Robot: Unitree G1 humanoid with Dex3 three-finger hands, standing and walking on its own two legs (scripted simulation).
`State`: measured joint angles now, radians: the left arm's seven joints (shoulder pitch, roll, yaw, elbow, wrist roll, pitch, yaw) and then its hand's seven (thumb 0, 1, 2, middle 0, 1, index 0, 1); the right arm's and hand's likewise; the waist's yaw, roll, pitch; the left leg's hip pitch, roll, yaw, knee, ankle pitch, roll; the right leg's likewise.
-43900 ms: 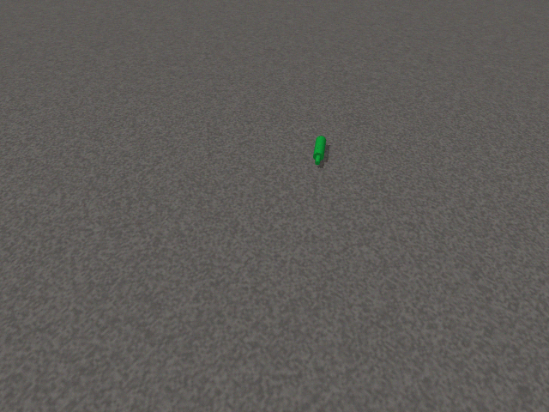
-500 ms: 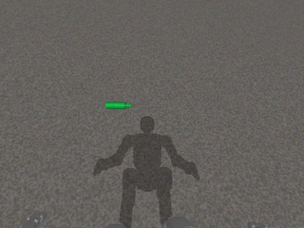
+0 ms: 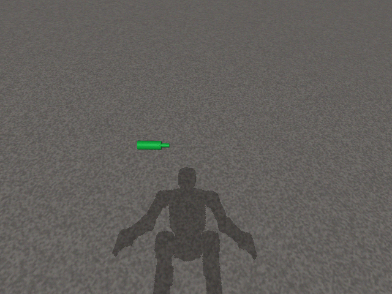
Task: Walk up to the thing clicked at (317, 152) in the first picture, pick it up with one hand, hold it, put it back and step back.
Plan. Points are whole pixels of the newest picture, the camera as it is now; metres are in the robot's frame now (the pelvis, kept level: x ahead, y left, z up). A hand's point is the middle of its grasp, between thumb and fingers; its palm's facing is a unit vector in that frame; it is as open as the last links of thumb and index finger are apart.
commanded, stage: step back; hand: left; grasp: from above
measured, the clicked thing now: (153, 145) +1.11 +0.24 -0.74
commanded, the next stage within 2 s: stand in 0.54 s
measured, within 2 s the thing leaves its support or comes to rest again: neither
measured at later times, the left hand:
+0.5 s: hand out of the picture +0.15 +0.24 -0.15, palm faces +0.04 -0.94 -0.33, open 7.4 cm
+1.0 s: hand out of the picture +0.12 +0.25 -0.14, palm faces +0.00 -0.94 -0.34, open 7.4 cm
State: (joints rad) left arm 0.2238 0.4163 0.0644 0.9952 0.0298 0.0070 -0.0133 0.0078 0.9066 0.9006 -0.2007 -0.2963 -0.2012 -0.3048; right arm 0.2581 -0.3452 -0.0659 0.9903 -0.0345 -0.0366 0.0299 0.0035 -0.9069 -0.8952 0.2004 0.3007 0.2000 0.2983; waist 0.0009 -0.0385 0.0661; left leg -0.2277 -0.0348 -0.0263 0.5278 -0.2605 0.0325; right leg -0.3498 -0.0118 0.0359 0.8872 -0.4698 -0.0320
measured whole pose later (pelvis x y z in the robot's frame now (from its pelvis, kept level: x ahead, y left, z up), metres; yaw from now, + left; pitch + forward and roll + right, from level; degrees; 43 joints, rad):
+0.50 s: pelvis +0.05 -0.01 +0.00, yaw +2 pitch -2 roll +0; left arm 0.08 0.34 0.03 1.04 0.01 -0.01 -0.01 0.01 0.91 0.90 -0.20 -0.30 -0.20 -0.30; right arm 0.17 -0.35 -0.03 1.08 -0.02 -0.02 0.01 0.00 -0.91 -0.90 0.20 0.30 0.20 0.30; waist 0.00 -0.01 0.05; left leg -0.21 0.00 -0.02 0.55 -0.31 0.00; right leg -0.24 -0.05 -0.04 0.55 -0.28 0.02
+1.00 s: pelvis +0.05 -0.01 +0.02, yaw +1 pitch -2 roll +0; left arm 0.09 0.35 -0.01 1.15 0.01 -0.02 0.00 0.01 0.91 0.90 -0.20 -0.30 -0.20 -0.30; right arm 0.04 -0.34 -0.01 1.13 0.00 -0.02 0.01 0.00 -0.91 -0.90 0.20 0.30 0.20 0.30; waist 0.01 -0.01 0.06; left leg -0.08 0.00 -0.01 0.31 -0.19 -0.01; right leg -0.12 -0.04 -0.04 0.32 -0.16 0.02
